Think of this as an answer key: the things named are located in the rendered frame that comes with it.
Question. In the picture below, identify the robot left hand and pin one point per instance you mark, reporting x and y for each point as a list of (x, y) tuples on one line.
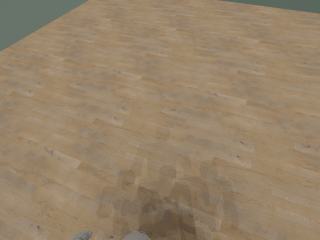
[(83, 235)]

